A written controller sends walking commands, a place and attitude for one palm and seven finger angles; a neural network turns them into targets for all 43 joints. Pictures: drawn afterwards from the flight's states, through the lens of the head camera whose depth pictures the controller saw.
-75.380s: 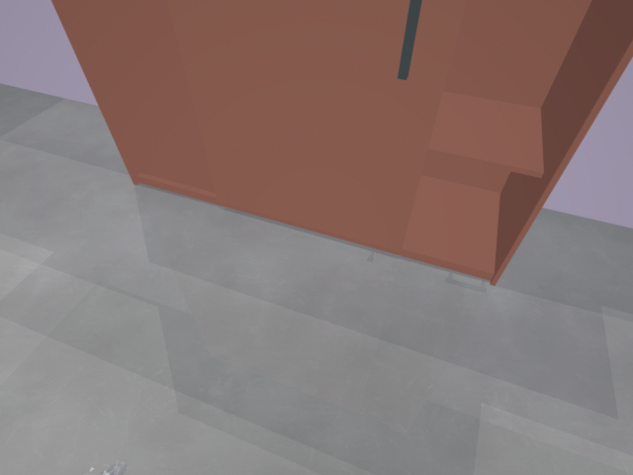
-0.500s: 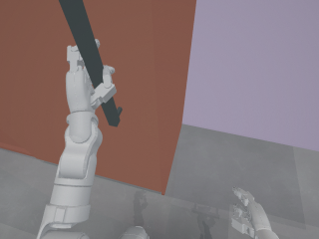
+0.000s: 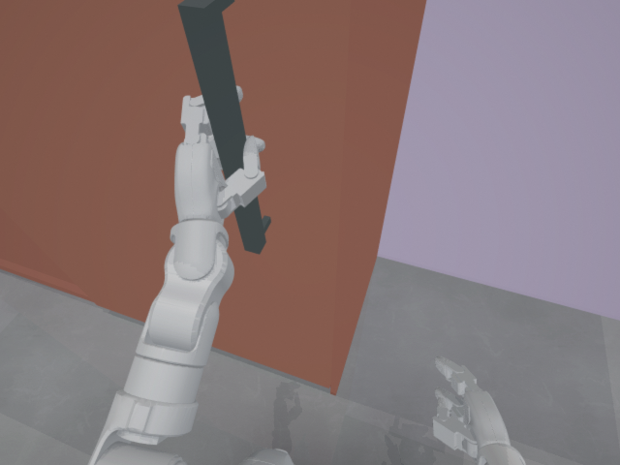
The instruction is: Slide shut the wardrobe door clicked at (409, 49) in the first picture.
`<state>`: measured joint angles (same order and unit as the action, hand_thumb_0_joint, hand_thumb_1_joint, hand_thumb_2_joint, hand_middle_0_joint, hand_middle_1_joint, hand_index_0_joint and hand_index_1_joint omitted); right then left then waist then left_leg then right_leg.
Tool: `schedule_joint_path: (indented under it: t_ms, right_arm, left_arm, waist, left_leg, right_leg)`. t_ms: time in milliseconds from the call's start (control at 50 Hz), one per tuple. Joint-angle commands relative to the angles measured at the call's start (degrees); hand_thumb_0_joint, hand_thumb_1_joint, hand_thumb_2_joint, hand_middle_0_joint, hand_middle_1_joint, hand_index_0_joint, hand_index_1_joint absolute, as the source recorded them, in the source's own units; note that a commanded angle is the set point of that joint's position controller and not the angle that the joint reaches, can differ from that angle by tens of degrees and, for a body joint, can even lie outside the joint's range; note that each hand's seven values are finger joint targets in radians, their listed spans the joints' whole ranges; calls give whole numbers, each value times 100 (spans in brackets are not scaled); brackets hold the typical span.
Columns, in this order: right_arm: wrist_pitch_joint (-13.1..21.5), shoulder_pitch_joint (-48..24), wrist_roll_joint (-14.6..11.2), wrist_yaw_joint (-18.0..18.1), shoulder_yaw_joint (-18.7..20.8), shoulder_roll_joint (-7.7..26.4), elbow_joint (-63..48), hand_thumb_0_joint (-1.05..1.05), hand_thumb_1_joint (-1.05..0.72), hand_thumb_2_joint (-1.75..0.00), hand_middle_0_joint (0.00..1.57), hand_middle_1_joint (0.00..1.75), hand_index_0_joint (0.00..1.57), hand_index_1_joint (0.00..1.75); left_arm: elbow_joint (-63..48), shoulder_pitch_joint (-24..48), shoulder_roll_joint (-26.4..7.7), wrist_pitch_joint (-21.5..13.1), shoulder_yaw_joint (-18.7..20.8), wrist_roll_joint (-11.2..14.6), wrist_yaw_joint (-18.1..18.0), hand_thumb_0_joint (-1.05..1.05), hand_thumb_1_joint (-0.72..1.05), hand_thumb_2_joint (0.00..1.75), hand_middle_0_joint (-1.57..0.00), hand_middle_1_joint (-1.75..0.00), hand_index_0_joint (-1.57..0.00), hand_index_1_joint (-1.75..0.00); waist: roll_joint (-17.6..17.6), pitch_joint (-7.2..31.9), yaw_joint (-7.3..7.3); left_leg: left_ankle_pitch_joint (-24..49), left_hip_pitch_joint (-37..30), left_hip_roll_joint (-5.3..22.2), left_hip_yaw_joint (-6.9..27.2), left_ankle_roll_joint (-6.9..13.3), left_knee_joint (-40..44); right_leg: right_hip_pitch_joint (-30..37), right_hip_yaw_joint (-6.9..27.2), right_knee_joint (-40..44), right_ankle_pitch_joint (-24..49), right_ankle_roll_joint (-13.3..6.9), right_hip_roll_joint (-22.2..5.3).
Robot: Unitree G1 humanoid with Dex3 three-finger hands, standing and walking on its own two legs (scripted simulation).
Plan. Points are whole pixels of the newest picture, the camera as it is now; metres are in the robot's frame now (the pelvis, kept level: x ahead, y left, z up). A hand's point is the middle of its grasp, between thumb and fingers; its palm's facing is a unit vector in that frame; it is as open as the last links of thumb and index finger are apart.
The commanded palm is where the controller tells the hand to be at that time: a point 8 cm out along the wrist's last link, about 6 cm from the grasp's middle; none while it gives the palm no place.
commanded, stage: step sideways, sliding the door along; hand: left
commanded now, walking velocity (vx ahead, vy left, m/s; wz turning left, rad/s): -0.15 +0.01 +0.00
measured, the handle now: (243, 149) +0.40 +0.17 +0.19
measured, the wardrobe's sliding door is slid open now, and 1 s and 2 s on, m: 0.00 0.00 0.00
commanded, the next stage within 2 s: none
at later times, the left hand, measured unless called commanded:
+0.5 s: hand (258, 174) +0.36 +0.14 +0.20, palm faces +0.31 -0.95 -0.03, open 7.4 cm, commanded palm +0.32 +0.08 +0.21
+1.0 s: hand (256, 174) +0.35 +0.14 +0.20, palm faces +0.27 -0.96 -0.02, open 7.4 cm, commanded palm +0.32 +0.06 +0.21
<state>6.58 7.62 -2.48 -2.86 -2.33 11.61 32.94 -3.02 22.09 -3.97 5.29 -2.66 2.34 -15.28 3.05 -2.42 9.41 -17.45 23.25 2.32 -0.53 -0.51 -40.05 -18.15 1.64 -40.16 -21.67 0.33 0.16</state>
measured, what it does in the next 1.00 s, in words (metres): stands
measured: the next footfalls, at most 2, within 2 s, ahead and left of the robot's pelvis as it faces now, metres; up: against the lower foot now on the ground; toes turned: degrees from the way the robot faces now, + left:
right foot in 1.14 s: +0.10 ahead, -0.16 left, +0.00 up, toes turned +3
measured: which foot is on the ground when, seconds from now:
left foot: down 0.00-1.00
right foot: down 0.00-0.88, up 0.90-1.00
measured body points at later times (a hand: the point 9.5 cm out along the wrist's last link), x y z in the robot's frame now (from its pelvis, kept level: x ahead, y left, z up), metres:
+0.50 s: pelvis +0.01 -0.02 +0.01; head +0.06 -0.03 +0.45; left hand +0.33 +0.19 +0.20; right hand +0.22 -0.22 -0.09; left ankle +0.04 +0.12 -0.72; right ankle -0.01 -0.13 -0.72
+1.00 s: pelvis +0.02 +0.00 +0.01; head +0.05 -0.01 +0.46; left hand +0.33 +0.19 +0.21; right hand +0.24 -0.19 -0.07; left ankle +0.00 +0.11 -0.72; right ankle -0.01 -0.15 -0.69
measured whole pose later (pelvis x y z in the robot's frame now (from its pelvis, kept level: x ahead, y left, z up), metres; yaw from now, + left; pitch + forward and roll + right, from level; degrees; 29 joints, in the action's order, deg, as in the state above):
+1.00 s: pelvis +0.02 +0.00 +0.01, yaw +1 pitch +2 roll -2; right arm 5.2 9.4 -2.0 -2.5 -0.9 12.9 31.2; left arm -8.2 16.8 -3.2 4.2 -2.9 1.2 -13.7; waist 3.1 -1.5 8.4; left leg -20.1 18.9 2.2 -0.6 0.3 -36.7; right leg -22.2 1.5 -46.3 -23.7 -0.7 0.5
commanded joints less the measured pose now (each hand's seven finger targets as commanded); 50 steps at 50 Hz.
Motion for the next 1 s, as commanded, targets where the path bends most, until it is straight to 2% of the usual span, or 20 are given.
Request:
schedule_joint_path:
  t_ms: [0, 100, 120, 160, 240, 300, 460, 500, 560, 600, 640, 660, 700, 740, 780, 800, 820, 860, 920, 980]
  right_arm:
    - [280, -547, -73, -15, 341, 753, -930, 0, -90, -90, 20, 30, 20, 30]
    - [234, -610, -94, -74, 368, 752, -1093, 0, -90, -90, 20, 30, 20, 30]
    - [129, -525, 25, 80, 472, 828, -777, 0, -90, -90, 20, 30, 20, 30]
    - [2, -567, 74, 60, 349, 719, -910, 0, -90, -90, 20, 30, 20, 30]
    - [-49, -575, 95, 12, 364, 774, -933, 0, -90, -90, 20, 30, 20, 30]
    - [-64, -579, 99, -3, 394, 840, -982, 0, -90, -90, 20, 30, 20, 30]
    - [-37, -470, -33, 116, 441, 736, -1079, 0, -90, -90, 20, 30, 20, 30]
    - [-43, -394, -7, 143, 537, 892, -1047, 0, -90, -90, 20, 30, 20, 30]
    - [-29, -512, 69, 88, 513, 843, -1107, 0, -90, -90, 20, 30, 20, 30]
    - [58, -535, 62, 54, 503, 851, -1100, 0, -90, -90, 20, 30, 20, 30]
    - [123, -590, -1, 79, 452, 763, -1088, 0, -90, -90, 20, 30, 20, 30]
    - [145, -508, -60, 125, 437, 726, -1053, 0, -90, -90, 20, 30, 20, 30]
    - [154, -469, -120, 257, 468, 655, -975, 0, -90, -90, 20, 30, 20, 30]
    - [184, -520, -100, 372, 435, 537, -896, 0, -90, -90, 20, 30, 20, 30]
    - [181, -432, 2, 402, 440, 613, -823, 0, -90, -90, 20, 30, 20, 30]
    - [171, -441, 10, 385, 501, 817, -882, 0, -90, -90, 20, 30, 20, 30]
    - [154, -490, -12, 296, 506, 891, -998, 0, -90, -90, 20, 30, 20, 30]
    - [194, -462, 29, 144, 411, 751, -1174, 0, -90, -90, 20, 30, 20, 30]
    - [230, -439, 35, -7, 363, 723, -1171, 0, -90, -90, 20, 30, 20, 30]
    - [238, -450, 30, -67, 319, 745, -1181, 0, -90, -90, 20, 30, 20, 30]
  left_arm:
    - [-3161, 2770, 1667, -1082, -3325, -102, 1059, 0, 90, 90, -45, -140, -45, -140]
    - [-3468, 2557, 1942, -1084, -3656, -96, 1081, 0, 90, 90, -45, -140, -45, -140]
    - [-2921, 2271, -13, -1135, -1637, -134, 946, 0, 90, 90, -45, -140, -45, -140]
    - [-3301, 2044, 695, -1117, -2174, -58, 1109, 0, 90, 90, -45, -140, -45, -140]
    - [-3394, 1844, 609, -1219, -2092, -70, 1175, 0, 90, 90, -45, -140, -45, -140]
    - [-3524, 1826, 535, -1287, -2038, -115, 1163, 0, 90, 90, -45, -140, -45, -140]
    - [-3491, 1620, 788, -1425, -2210, -98, 1111, 0, 90, 90, -45, -140, -45, -140]
    - [-3403, 1734, 669, -1452, -2090, -73, 1132, 0, 90, 90, -45, -140, -45, -140]
    - [-3284, 1771, 699, -1452, -2060, -47, 1188, 0, 90, 90, -45, -140, -45, -140]
    - [-3295, 1962, 631, -1427, -2059, -38, 1191, 0, 90, 90, -45, -140, -45, -140]
    - [-3119, 1944, 582, -1368, -2023, -43, 1154, 0, 90, 90, -45, -140, -45, -140]
    - [-3050, 1983, 477, -1328, -1988, -70, 1113, 0, 90, 90, -45, -140, -45, -140]
    - [-2775, 2037, 392, -1213, -1895, -113, 1042, 0, 90, 90, -45, -140, -45, -140]
    - [-2665, 2017, 701, -1194, -2177, -114, 1013, 0, 90, 90, -45, -140, -45, -140]
    - [-2759, 2189, 916, -1223, -2376, -93, 1031, 0, 90, 90, -45, -140, -45, -140]
    - [-2897, 2255, 975, -1257, -2463, -71, 1064, 0, 90, 90, -45, -140, -45, -140]
    - [-2777, 2034, 1221, -1253, -2705, -56, 1107, 0, 90, 90, -45, -140, -45, -140]
    - [-3260, 2231, 1374, -1310, -2973, -94, 1179, 0, 90, 90, -45, -140, -45, -140]
    - [-3281, 2006, 1515, -1296, -3128, -92, 1210, 0, 90, 90, -45, -140, -45, -140]
    - [-3338, 1967, 1551, -1227, -3182, -166, 1184, 0, 90, 90, -45, -140, -45, -140]
  waist:
    - [158, 3071, -1054]
    - [277, 3204, -1093]
    - [281, 3181, -1075]
    - [535, 3049, -1055]
    - [626, 2782, -1054]
    - [652, 2777, -1038]
    - [36, 3142, -1105]
    - [38, 3225, -1148]
    - [1050, 2885, -993]
    - [1226, 2879, -921]
    - [749, 2798, -873]
    - [133, 2883, -915]
    - [-1288, 2818, -914]
    - [-868, 2353, -886]
    - [-570, 2482, -1015]
    - [-82, 2797, -982]
    - [577, 3011, -915]
    - [1053, 2875, -962]
    - [582, 2838, -975]
    - [698, 2706, -1019]
  left_leg:
    - [4513, -2220, 1203, 671, 593, 183]
    - [4924, -2441, 1257, 909, 715, 267]
    - [5218, -2728, 1417, 740, 648, 568]
    - [5776, -2888, 1624, 918, 711, 639]
    - [6165, -2966, 1844, 911, 716, 673]
    - [6177, -2835, 1793, 856, 597, 531]
    - [4399, -1871, 1359, 576, 295, 46]
    - [4636, -2084, 1464, 855, 390, 247]
    - [5400, -2478, 1884, 1083, 675, 667]
    - [5038, -2509, 1765, 955, 656, 665]
    - [4290, -2075, 1593, 588, 511, 340]
    - [3645, -1778, 1279, 372, 314, 32]
    - [378, -366, 285, 165, -102, -787]
    - [-762, -8, 31, 390, -43, -825]
    - [830, -908, 424, 511, 71, 134]
    - [3199, -1814, 985, 883, 299, 541]
    - [4852, -2359, 1580, 1318, 614, 661]
    - [6189, -2973, 1712, 1323, 801, 664]
    - [6585, -3374, 1633, 947, 828, 561]
    - [6658, -3443, 1486, 684, 719, 533]
  right_leg:
    - [241, 214, 88, 2065, -92, -335]
    - [-107, 109, -387, 1262, -48, -234]
    - [-265, 37, -544, 915, 29, -163]
    - [-519, 58, -538, 233, 6, -56]
    - [-600, 103, -312, -4, -21, 0]
    - [-288, 111, 81, 517, -63, -41]
    - [1040, 460, 562, 4163, -253, -664]
    - [837, 258, 402, 3469, -152, -434]
    - [-79, 202, -23, 711, -60, -19]
    - [-120, 157, 34, 284, -109, 30]
    - [513, 277, 665, 1667, -182, -232]
    - [966, 488, 1009, 3375, -246, -595]
    - [1845, 1333, 1010, 5964, -665, -1513]
    - [1681, 1483, 881, 6324, -788, -1679]
    - [1242, 797, 436, 5384, -568, -1269]
    - [728, 239, 93, 4048, -235, -799]
    - [183, 144, -48, 2236, -55, -389]
    - [-837, 67, -606, -225, -66, -63]
    - [-1190, 46, -897, -428, -105, -4]
    - [-1134, -124, -469, 61, -73, 45]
